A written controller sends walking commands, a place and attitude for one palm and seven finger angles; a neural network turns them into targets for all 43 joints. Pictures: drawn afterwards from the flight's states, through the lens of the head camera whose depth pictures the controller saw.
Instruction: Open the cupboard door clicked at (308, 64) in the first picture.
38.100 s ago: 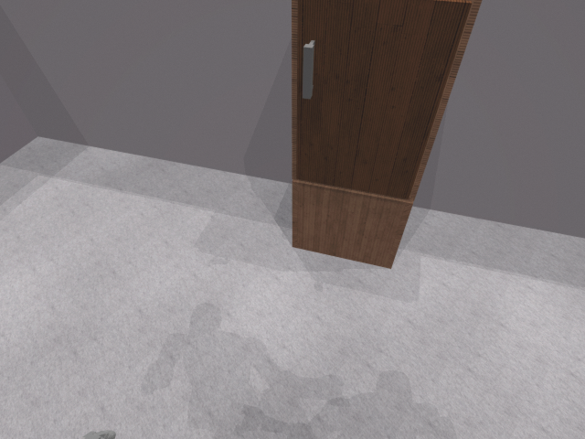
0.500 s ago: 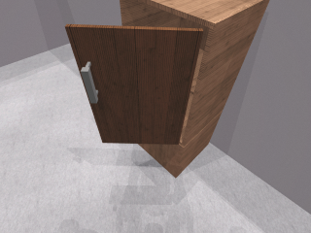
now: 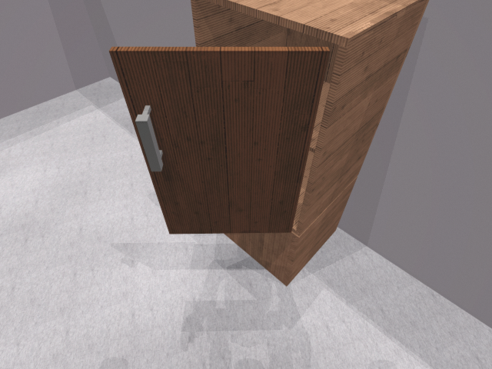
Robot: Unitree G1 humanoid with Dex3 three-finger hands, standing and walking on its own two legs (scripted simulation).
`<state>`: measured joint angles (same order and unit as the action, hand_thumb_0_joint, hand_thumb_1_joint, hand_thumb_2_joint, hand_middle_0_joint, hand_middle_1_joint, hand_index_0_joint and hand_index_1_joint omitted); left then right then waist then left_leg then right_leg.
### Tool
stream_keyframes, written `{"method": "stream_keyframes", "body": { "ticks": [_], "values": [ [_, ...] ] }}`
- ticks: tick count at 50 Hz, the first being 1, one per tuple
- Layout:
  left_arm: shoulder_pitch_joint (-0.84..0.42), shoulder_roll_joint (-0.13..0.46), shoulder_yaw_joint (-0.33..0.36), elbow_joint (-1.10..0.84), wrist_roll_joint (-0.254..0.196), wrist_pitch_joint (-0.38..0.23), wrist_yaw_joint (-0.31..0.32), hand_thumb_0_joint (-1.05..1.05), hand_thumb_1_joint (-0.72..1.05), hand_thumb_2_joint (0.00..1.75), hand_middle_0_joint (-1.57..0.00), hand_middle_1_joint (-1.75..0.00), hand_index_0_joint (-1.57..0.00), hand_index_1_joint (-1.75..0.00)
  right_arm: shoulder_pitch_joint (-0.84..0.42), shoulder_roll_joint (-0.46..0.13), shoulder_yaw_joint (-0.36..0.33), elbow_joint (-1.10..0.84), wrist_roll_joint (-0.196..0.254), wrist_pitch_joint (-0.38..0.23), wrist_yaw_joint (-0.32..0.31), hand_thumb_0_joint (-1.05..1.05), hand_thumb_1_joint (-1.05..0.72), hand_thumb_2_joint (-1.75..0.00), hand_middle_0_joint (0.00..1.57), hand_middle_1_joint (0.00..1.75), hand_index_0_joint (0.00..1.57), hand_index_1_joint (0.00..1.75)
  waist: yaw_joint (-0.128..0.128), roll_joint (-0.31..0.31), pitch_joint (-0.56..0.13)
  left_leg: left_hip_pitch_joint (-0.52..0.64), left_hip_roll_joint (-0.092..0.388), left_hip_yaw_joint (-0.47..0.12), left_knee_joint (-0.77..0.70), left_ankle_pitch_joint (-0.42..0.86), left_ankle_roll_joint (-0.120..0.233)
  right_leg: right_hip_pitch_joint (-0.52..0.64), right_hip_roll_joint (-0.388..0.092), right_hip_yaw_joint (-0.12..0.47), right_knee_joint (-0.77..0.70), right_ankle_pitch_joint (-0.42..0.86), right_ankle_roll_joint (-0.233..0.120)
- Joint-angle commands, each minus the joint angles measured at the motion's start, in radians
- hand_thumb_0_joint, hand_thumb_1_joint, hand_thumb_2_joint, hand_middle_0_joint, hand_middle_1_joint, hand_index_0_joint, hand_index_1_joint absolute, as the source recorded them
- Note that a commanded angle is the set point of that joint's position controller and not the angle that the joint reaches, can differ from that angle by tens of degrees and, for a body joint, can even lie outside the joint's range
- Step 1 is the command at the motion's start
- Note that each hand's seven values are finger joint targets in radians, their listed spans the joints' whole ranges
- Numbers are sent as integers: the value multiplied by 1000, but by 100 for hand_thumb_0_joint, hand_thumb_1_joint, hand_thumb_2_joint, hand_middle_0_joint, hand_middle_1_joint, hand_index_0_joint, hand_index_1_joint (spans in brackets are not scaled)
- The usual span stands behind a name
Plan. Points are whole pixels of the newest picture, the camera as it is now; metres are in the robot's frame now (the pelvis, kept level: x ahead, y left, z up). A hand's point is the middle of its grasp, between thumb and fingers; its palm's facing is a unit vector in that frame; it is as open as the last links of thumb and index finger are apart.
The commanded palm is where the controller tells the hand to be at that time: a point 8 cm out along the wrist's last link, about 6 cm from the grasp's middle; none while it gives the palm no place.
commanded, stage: look again from close up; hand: left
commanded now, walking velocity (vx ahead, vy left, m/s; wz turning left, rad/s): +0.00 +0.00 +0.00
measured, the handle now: (152, 139) +0.55 +0.24 +0.07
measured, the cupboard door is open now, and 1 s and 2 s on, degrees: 44 44 44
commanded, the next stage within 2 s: raise the hand with hooked fingers in 0.04 s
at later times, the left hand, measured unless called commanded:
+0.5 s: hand (145, 337) +0.18 +0.17 -0.03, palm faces +0.05 -1.00 -0.01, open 8.2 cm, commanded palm +0.14 +0.24 -0.03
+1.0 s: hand (117, 305) +0.21 +0.21 +0.01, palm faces +0.10 -0.99 -0.06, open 11.2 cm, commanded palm +0.18 +0.26 +0.02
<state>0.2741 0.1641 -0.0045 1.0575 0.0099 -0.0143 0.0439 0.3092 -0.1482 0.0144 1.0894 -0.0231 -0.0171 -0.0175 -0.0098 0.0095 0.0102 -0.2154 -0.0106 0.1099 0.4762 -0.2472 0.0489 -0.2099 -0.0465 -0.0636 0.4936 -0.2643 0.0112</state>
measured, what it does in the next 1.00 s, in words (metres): lowers itself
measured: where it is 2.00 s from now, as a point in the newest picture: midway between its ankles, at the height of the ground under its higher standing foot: outside the picture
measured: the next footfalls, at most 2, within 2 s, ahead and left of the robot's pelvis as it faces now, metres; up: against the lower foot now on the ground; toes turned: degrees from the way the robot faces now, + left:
none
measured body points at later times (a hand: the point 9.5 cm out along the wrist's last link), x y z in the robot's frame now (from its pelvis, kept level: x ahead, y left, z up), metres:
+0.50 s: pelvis -0.02 -0.02 -0.07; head +0.02 -0.01 +0.38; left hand +0.17 +0.23 -0.03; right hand +0.21 -0.27 -0.10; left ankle +0.01 +0.08 -0.74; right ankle +0.00 -0.13 -0.74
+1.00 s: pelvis -0.01 -0.04 -0.05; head +0.04 -0.04 +0.40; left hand +0.20 +0.27 +0.02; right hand +0.13 -0.29 -0.14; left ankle +0.01 +0.08 -0.74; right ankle +0.00 -0.13 -0.74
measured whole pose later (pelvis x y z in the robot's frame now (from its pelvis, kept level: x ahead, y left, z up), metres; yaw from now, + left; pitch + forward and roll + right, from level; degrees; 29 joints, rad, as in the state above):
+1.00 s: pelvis -0.01 -0.04 -0.05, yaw +2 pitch +10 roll -1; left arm 0.29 0.31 0.36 0.15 -0.39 -0.33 -0.39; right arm 0.30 -0.26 0.01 0.62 0.04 -0.23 -0.07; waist -0.01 0.03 -0.10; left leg -0.70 0.06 0.03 0.94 -0.42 -0.01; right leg -0.65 -0.01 -0.13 0.91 -0.45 -0.05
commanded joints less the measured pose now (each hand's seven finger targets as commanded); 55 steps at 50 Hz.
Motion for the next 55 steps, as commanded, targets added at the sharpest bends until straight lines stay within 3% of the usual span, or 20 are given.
{"method": "stream_keyframes", "body": {
  "ticks": [1,6,7,8,9,10,11,12,13,14,16,18,20,23,26,30,33,40,49,55],
  "values": [
    [79,74,14,-27,4,-13,-2,0,90,90,-20,-30,-20,-30,30,-103,-19,-38,6,-24,-5,0,-90,-90,20,30,20,30,17,-16,52,-45,122,-153,-152,69,-2,20,-60,77,-78,98,-43],
    [68,85,14,-20,3,-13,-1,0,90,90,-20,-30,-20,-30,17,-109,-18,-22,8,-25,-6,0,-90,-90,20,30,20,30,13,-12,40,0,121,-137,-136,143,-4,22,-66,83,-88,133,-39],
    [116,103,6,17,12,-10,32,0,90,90,-20,-30,-20,-30,-65,-152,-25,-86,22,-16,0,0,-90,-90,20,30,20,30,41,-72,102,-61,153,-108,11,152,-31,-42,-94,106,-108,189,-31],
    [-669,372,206,-1554,-170,-226,36,0,88,89,-20,-32,-20,-32,-65,-297,-58,-451,68,-164,-35,0,-90,-90,20,30,20,30,-93,129,-423,209,27,-138,-64,242,-48,14,25,10,-11,248,-48],
    [-152,294,166,-1304,-99,-183,68,0,85,88,-20,-33,-20,-33,-124,-216,-26,-399,62,-257,-69,0,-90,-90,20,30,20,30,26,241,-397,259,85,-162,-91,303,-70,-35,36,-1,82,68,-58],
    [119,75,35,-1140,-132,-60,89,0,83,87,-21,-34,-21,-34,-133,-166,-30,-388,74,-285,-60,0,-90,-90,20,30,20,30,2,225,-227,108,82,-182,-127,183,-103,-119,32,-31,102,-51,-41],
    [100,-14,4,-1115,-167,-60,77,0,81,86,-21,-36,-21,-36,-97,-183,-39,-367,74,-294,-58,0,-90,-90,20,30,20,30,-25,114,-71,22,67,-173,-113,88,-83,-161,38,-35,83,-33,-35],
    [27,38,46,-1140,-174,-113,65,0,78,85,-21,-37,-21,-37,-118,-216,-54,-423,64,-307,-52,0,-90,-90,20,30,20,30,-43,80,24,-62,50,-185,-57,-4,-65,-210,38,-42,51,-34,-32],
    [54,82,113,-1095,-172,-175,47,0,76,84,-21,-39,-21,-39,-114,-238,-69,-438,46,-310,-45,0,-90,-90,20,30,20,30,-43,-19,8,-126,40,-186,1,-42,-59,-249,41,-55,55,-41,-33],
    [172,33,117,-1010,-183,-242,9,0,74,83,-21,-40,-21,-40,-121,-231,-78,-463,37,-307,-35,0,-90,-90,20,30,20,30,-17,-124,18,-198,38,-183,51,-54,-63,-297,53,-76,99,-74,-34],
    [333,-16,130,-887,-207,-386,-95,0,69,81,-22,-43,-22,-43,-147,-218,-93,-515,30,-304,-5,0,-90,-90,20,30,20,30,39,-195,-45,-297,22,-140,183,-4,-72,-371,60,-82,211,-94,-42],
    [378,1,175,-872,-244,-551,-226,0,64,79,-22,-47,-22,-47,-175,-220,-113,-559,25,-297,23,0,-90,-90,20,30,20,30,69,-179,-115,-411,11,-115,316,7,-79,-443,58,-62,336,-68,-50],
    [377,115,283,-859,-259,-648,-337,0,60,77,-22,-50,-22,-50,-181,-229,-130,-609,35,-292,42,0,-90,-90,20,30,20,30,90,-51,-172,-469,0,-103,398,28,-75,-454,48,-23,416,-14,-63],
    [265,168,316,-1051,-325,-567,-387,0,53,74,-23,-54,-23,-54,-215,-235,-117,-719,53,-269,23,0,-90,-90,20,30,20,30,91,36,-313,-491,-16,-75,429,-31,-50,-424,43,29,414,-65,-49],
    [88,213,335,-1304,-339,-533,-342,0,46,71,-23,-58,-23,-58,-162,-223,-108,-741,53,-254,-8,0,-90,-90,20,30,20,30,43,76,-360,-461,4,-102,461,-40,-30,-435,52,60,386,-91,-36],
    [-28,224,293,-1403,-317,-555,-313,0,36,67,-24,-64,-24,-64,-103,-212,-85,-693,45,-254,-40,0,-90,-90,20,30,20,30,-34,66,-324,-453,24,-130,508,5,-18,-459,60,77,372,-20,-31],
    [-45,231,284,-1289,-324,-533,-368,0,29,64,-24,-69,-24,-69,-111,-217,-73,-651,54,-270,-55,0,-90,-90,20,30,20,30,-53,73,-276,-486,28,-132,518,-39,-18,-476,52,93,335,-78,-25],
    [39,345,467,-1093,-416,-341,-462,0,13,57,-25,-80,-25,-80,-142,-219,-55,-658,71,-265,-74,0,-90,-90,20,30,20,30,35,-28,-341,-495,17,-136,455,24,-24,-241,7,158,247,19,13],
    [-39,318,442,-1072,-409,-402,-442,0,-8,48,-27,-93,-27,-93,-94,-238,-63,-637,69,-292,-65,0,-90,-90,20,30,20,30,18,-50,-271,-415,13,-122,359,23,-23,-269,11,117,204,7,15],
    [-151,376,452,-1115,-401,-398,-436,0,-22,42,-28,-102,-28,-102,-82,-256,-57,-640,72,-303,-74,0,-90,-90,20,30,20,30,28,58,-266,-307,15,-125,286,26,-19,-273,40,59,197,-38,-23]
  ]
}}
